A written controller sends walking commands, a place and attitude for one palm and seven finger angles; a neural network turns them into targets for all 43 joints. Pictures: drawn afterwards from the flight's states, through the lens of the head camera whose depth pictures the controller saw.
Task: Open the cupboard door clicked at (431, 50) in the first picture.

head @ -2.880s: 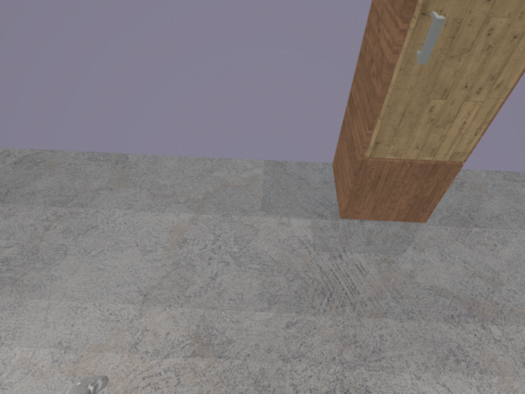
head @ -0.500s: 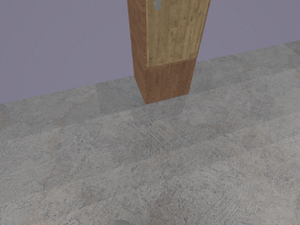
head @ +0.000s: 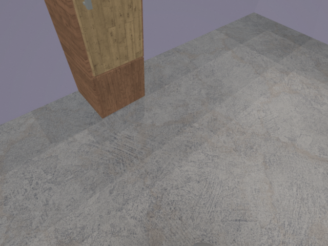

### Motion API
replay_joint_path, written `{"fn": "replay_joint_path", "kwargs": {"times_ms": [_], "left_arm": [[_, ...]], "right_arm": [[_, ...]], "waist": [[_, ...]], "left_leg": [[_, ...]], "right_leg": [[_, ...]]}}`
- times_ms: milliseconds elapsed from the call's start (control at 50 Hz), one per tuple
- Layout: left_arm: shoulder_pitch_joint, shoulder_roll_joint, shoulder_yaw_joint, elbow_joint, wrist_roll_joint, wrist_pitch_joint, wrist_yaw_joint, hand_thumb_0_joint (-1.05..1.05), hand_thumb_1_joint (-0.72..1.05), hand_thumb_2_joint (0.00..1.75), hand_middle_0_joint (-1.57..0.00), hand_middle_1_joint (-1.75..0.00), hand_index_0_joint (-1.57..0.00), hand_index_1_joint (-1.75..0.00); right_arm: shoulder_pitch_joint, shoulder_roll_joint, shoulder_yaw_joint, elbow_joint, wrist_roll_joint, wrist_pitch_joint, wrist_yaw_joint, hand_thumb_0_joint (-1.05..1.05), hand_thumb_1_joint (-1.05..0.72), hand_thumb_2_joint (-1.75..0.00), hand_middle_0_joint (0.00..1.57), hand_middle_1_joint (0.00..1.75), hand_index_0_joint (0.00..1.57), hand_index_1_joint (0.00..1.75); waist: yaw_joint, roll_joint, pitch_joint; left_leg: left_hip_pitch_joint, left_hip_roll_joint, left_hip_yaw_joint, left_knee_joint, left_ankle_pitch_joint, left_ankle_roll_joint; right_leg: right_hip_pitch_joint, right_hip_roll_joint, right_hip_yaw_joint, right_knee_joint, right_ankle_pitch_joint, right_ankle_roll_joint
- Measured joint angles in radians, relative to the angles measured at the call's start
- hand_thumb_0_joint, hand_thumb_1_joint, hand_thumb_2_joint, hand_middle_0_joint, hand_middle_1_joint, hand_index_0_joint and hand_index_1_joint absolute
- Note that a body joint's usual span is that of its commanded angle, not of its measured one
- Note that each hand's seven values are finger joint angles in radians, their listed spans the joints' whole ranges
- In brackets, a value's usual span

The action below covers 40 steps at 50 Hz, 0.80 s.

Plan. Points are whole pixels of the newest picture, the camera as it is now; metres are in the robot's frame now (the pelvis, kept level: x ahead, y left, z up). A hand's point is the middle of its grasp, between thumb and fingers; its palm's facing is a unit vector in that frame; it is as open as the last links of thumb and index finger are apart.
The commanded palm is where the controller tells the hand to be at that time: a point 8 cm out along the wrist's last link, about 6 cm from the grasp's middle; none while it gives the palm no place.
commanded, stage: walk to a spot facing it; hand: left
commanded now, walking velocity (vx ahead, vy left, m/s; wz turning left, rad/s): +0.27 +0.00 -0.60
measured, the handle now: out of the picture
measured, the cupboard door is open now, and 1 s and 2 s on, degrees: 0 0 0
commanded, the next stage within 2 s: turn to face it in 1.90 s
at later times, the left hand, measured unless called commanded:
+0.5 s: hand out of the picture +0.14 +0.16 -0.18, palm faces -0.19 -0.96 -0.19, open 7.4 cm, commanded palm none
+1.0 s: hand (150, 140) +0.49 +0.07 -0.17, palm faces -0.52 -0.84 -0.15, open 7.4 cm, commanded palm none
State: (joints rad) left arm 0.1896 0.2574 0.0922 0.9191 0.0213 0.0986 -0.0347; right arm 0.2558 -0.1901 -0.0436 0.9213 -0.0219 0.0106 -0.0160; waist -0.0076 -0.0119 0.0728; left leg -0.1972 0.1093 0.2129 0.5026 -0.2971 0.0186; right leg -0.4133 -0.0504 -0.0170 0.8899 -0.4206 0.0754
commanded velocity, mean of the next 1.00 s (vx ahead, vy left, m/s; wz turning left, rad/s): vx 0.33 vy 0.00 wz -0.51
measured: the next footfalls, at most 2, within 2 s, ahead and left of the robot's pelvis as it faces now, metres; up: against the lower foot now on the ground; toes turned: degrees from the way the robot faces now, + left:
right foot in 0.12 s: +0.02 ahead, -0.15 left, +0.00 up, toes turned -11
left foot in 0.56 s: +0.30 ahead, +0.06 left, +0.00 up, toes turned -11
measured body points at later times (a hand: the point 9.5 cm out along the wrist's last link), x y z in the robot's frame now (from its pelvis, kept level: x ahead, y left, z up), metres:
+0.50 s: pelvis +0.11 -0.02 -0.01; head +0.14 -0.02 +0.44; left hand +0.15 +0.21 -0.16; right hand +0.15 -0.30 -0.13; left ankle +0.24 +0.08 -0.71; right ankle -0.02 -0.14 -0.74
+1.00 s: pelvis +0.31 -0.03 +0.00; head +0.34 -0.03 +0.45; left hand +0.52 +0.11 -0.15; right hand +0.12 -0.18 -0.14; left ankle +0.26 +0.07 -0.74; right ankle +0.32 -0.21 -0.67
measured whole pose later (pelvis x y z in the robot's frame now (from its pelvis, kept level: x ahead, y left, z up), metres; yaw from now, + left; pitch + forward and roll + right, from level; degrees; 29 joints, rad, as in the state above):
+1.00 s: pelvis +0.31 -0.03 +0.00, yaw -32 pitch +0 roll -1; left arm 0.15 0.20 0.09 0.97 0.04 0.05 -0.04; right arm 0.47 -0.14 -0.04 1.08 -0.02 -0.07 -0.02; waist -0.04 -0.03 0.04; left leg 0.03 0.06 0.37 0.34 -0.36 0.02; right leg -0.64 -0.10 -0.08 0.96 -0.12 0.02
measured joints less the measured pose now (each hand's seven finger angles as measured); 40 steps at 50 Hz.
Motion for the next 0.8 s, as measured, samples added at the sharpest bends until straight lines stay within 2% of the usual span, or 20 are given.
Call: {"fn": "replay_joint_path", "kwargs": {"times_ms": [80, 120, 140, 160, 200, 240, 380, 440, 500, 540, 560, 600, 640, 660, 720, 800], "left_arm": [[-0.028, -0.026, -0.011, -0.011, -0.001, -0.013, -0.006, 0.01, 0.91, 0.9, -0.2, -0.29, -0.2, -0.3], [-0.03, -0.032, -0.019, -0.021, 0.001, -0.033, -0.01, 0.01, 0.91, 0.9, -0.2, -0.29, -0.2, -0.3], [-0.035, -0.039, -0.023, -0.019, 0.003, -0.049, -0.005, 0.0, 0.9, 0.9, -0.2, -0.29, -0.2, -0.3], [-0.036, -0.048, -0.028, -0.018, -0.001, -0.06, 0.002, 0.0, 0.9, 0.9, -0.2, -0.29, -0.2, -0.3], [-0.017, -0.061, -0.035, -0.018, -0.006, -0.077, 0.014, 0.0, 0.9, 0.9, -0.2, -0.29, -0.2, -0.3], [0.017, -0.065, -0.037, -0.012, -0.007, -0.091, 0.022, 0.0, 0.9, 0.9, -0.2, -0.3, -0.21, -0.3], [0.119, -0.069, -0.047, 0.051, -0.003, -0.121, 0.023, 0.0, 0.9, 0.9, -0.2, -0.3, -0.21, -0.3], [0.153, -0.071, -0.048, 0.073, 0.001, -0.124, 0.025, 0.0, 0.9, 0.9, -0.2, -0.3, -0.21, -0.3], [0.179, -0.065, -0.043, 0.091, 0.005, -0.121, 0.029, 0.0, 0.9, 0.9, -0.2, -0.3, -0.21, -0.3], [0.198, -0.057, -0.036, 0.103, 0.003, -0.117, 0.031, 0.0, 0.9, 0.9, -0.2, -0.3, -0.21, -0.3], [0.204, -0.052, -0.03, 0.11, 0.0, -0.114, 0.03, 0.0, 0.9, 0.9, -0.2, -0.3, -0.21, -0.3], [0.191, -0.038, -0.019, 0.13, -0.008, -0.096, 0.027, 0.0, 0.9, 0.9, -0.2, -0.3, -0.21, -0.3], [0.177, -0.028, -0.012, 0.14, -0.006, -0.086, 0.022, 0.01, 0.9, 0.9, -0.2, -0.3, -0.2, -0.3], [0.166, -0.023, -0.008, 0.141, -0.003, -0.083, 0.016, 0.01, 0.9, 0.9, -0.2, -0.3, -0.2, -0.3], [0.12, -0.01, 0.005, 0.115, 0.006, -0.077, 0.005, 0.01, 0.91, 0.9, -0.2, -0.29, -0.2, -0.3], [0.066, -0.013, 0.016, 0.066, 0.01, -0.074, 0.003, 0.01, 0.91, 0.9, -0.2, -0.29, -0.2, -0.3]], "right_arm": [[0.024, -0.028, -0.014, 0.025, -0.004, 0.007, 0.007, 0.0, -0.9, -0.9, 0.2, 0.3, 0.21, 0.3], [0.053, -0.047, -0.019, 0.033, -0.002, 0.011, 0.011, 0.0, -0.9, -0.9, 0.2, 0.3, 0.21, 0.3], [0.059, -0.059, -0.022, 0.042, 0.001, 0.019, 0.013, 0.0, -0.9, -0.9, 0.2, 0.3, 0.21, 0.3], [0.061, -0.069, -0.024, 0.054, 0.0, 0.033, 0.014, 0.01, -0.9, -0.9, 0.2, 0.3, 0.21, 0.3], [0.064, -0.08, -0.026, 0.07, -0.003, 0.053, 0.021, 0.01, -0.9, -0.9, 0.2, 0.3, 0.2, 0.3], [0.056, -0.08, -0.027, 0.074, -0.007, 0.053, 0.031, 0.01, -0.91, -0.9, 0.19, 0.3, 0.2, 0.3], [-0.017, -0.064, -0.031, 0.018, -0.007, 0.013, 0.044, 0.01, -0.91, -0.9, 0.19, 0.3, 0.2, 0.3], [-0.052, -0.054, -0.028, 0.0, -0.004, 0.004, 0.048, 0.01, -0.91, -0.9, 0.19, 0.3, 0.2, 0.3], [-0.081, -0.04, -0.021, -0.017, 0.001, -0.009, 0.051, 0.01, -0.91, -0.9, 0.19, 0.3, 0.2, 0.3], [-0.093, -0.031, -0.012, -0.029, 0.003, -0.026, 0.049, 0.01, -0.91, -0.9, 0.19, 0.3, 0.2, 0.3], [-0.101, -0.025, -0.007, -0.034, 0.001, -0.041, 0.044, 0.01, -0.91, -0.9, 0.19, 0.3, 0.2, 0.3], [-0.114, -0.007, 0.007, -0.038, -0.004, -0.065, 0.034, 0.0, -0.91, -0.9, 0.2, 0.3, 0.2, 0.3], [-0.101, 0.011, 0.019, -0.034, -0.005, -0.07, 0.027, 0.0, -0.9, -0.9, 0.2, 0.3, 0.21, 0.3], [-0.085, 0.019, 0.021, -0.029, -0.005, -0.072, 0.023, 0.0, -0.9, -0.9, 0.2, 0.3, 0.21, 0.3], [-0.023, 0.04, 0.022, 0.004, -0.003, -0.078, 0.012, 0.0, -0.9, -0.9, 0.2, 0.3, 0.21, 0.3], [0.057, 0.036, 0.003, 0.061, 0.004, -0.078, -0.004, 0.0, -0.93, -0.9, 0.2, 0.3, 0.21, 0.3]], "waist": [[-0.018, 0.029, 0.002], [-0.023, 0.043, -0.017], [-0.023, 0.059, -0.021], [-0.024, 0.073, -0.023], [-0.02, 0.081, -0.034], [-0.01, 0.067, -0.048], [0.003, 0.039, -0.055], [0.02, 0.033, -0.05], [0.044, 0.016, -0.043], [0.057, 0.0, -0.041], [0.056, -0.013, -0.037], [0.056, -0.036, -0.019], [0.05, -0.039, -0.02], [0.043, -0.038, -0.024], [0.031, -0.034, -0.035], [0.025, -0.029, -0.05]], "left_leg": [[-0.02, 0.043, 0.055, 0.06, -0.037, -0.027], [-0.051, 0.071, 0.071, 0.139, -0.082, -0.046], [-0.088, 0.082, 0.042, 0.232, -0.159, -0.06], [-0.131, 0.075, -0.012, 0.338, -0.213, -0.066], [-0.206, 0.048, -0.088, 0.5, -0.204, -0.069], [-0.263, 0.032, -0.117, 0.574, -0.137, -0.077], [-0.369, 0.033, -0.153, 0.482, 0.032, -0.108], [-0.374, 0.025, -0.156, 0.395, 0.057, -0.106], [-0.331, 0.005, -0.148, 0.264, 0.047, -0.093], [-0.265, -0.016, -0.138, 0.146, 0.055, -0.081], [-0.238, -0.024, -0.127, 0.113, 0.086, -0.062], [-0.229, -0.021, -0.089, 0.177, 0.055, -0.009], [-0.177, -0.006, -0.053, 0.167, 0.016, 0.015], [-0.144, -0.004, -0.04, 0.139, 0.013, 0.018], [-0.051, -0.006, -0.008, 0.033, 0.03, 0.018], [0.041, -0.023, 0.041, -0.07, 0.032, 0.023]], "right_leg": [[0.081, 0.011, -0.047, -0.161, -0.017, -0.028], [0.155, 0.021, -0.068, -0.31, 0.035, -0.057], [0.149, 0.035, -0.067, -0.309, 0.069, -0.074], [0.145, 0.047, -0.067, -0.29, 0.073, -0.085], [0.17, 0.06, -0.058, -0.308, 0.073, -0.097], [0.209, 0.065, -0.03, -0.363, 0.088, -0.1], [0.322, 0.076, 0.05, -0.503, 0.12, -0.093], [0.356, 0.079, 0.075, -0.52, 0.101, -0.081], [0.381, 0.073, 0.102, -0.506, 0.058, -0.062], [0.384, 0.066, 0.126, -0.458, 0.007, -0.046], [0.364, 0.061, 0.14, -0.387, -0.032, -0.05], [0.256, 0.065, 0.135, -0.091, -0.091, -0.073], [0.139, 0.07, 0.093, 0.172, -0.058, -0.086], [0.087, 0.062, 0.062, 0.256, -0.018, -0.088], [-0.038, 0.029, 0.001, 0.352, 0.102, -0.082], [-0.166, -0.005, -0.003, 0.357, 0.228, -0.066]]}}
